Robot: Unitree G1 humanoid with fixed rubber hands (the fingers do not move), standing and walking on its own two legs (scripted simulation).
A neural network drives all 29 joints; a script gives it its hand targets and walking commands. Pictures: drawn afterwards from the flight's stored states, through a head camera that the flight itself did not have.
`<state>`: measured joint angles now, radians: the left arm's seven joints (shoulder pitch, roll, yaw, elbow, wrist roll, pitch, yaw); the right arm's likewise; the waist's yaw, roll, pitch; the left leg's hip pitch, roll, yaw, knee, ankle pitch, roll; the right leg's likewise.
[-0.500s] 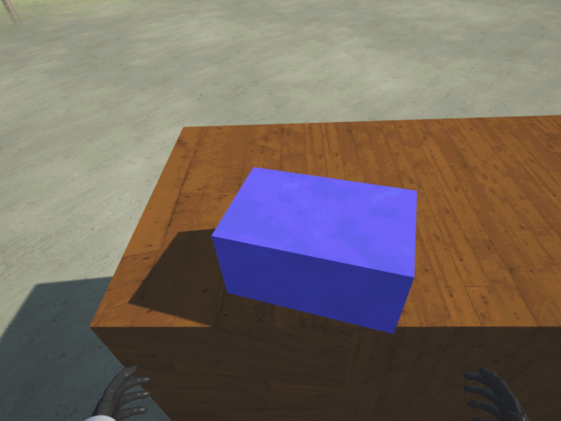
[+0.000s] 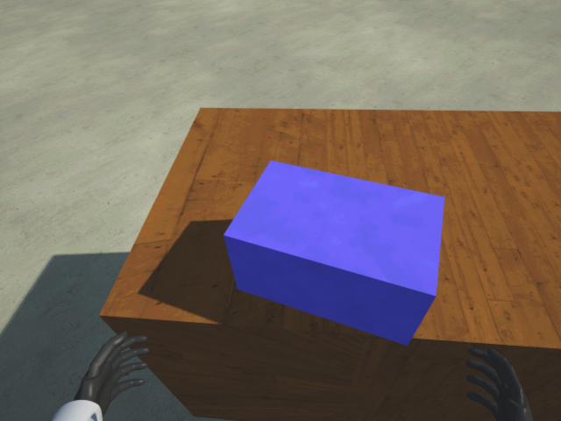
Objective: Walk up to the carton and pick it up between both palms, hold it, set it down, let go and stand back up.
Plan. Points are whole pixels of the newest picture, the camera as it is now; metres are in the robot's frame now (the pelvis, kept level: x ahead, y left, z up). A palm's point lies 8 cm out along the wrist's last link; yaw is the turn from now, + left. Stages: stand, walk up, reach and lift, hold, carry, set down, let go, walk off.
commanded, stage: reach and lift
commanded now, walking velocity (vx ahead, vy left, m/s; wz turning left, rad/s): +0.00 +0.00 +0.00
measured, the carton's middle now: (334, 246) +0.39 -0.03 +0.02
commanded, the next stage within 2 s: none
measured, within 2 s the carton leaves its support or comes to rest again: neither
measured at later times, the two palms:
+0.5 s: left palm (78, 356) +0.19 +0.30 +0.04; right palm (500, 397) +0.16 -0.20 +0.05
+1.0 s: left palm (97, 312) +0.23 +0.28 +0.08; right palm (511, 358) +0.19 -0.22 +0.07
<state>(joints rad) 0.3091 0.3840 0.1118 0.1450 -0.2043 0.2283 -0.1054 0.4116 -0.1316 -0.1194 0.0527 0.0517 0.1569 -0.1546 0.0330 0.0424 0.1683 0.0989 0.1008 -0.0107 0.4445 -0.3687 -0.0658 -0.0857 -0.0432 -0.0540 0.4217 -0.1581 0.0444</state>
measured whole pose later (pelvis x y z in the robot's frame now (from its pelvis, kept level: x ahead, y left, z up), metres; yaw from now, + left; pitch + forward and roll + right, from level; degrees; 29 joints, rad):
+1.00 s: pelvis +0.00 +0.05 +0.01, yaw +2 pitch -9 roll -2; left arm 0.13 0.43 0.02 -0.04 -0.39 0.32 -0.10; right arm 0.29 -0.26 -0.18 -0.21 0.26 0.38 -0.16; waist -0.03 0.04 0.08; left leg 0.08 0.02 -0.02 0.42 -0.34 0.00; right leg -0.04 -0.07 0.08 0.29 -0.11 0.03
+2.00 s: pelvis +0.00 +0.03 +0.01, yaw +3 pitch -3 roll -1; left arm -0.53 0.48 0.00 0.44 -0.37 0.42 -0.10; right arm -0.28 -0.36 -0.17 0.24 0.33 0.35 -0.12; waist -0.14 0.01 0.04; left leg -0.07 0.04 -0.05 0.43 -0.32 -0.03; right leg -0.17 -0.05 0.06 0.30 -0.09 0.09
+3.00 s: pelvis -0.03 +0.01 -0.01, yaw +6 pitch +12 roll -1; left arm -1.06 0.45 -0.27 1.45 -0.48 -0.12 -0.10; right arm -0.77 -0.28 0.00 0.99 0.36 -0.03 -0.14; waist -0.24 0.03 -0.11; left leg -0.50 0.03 -0.10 0.60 -0.32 -0.06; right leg -0.57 -0.06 0.01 0.47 -0.10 0.07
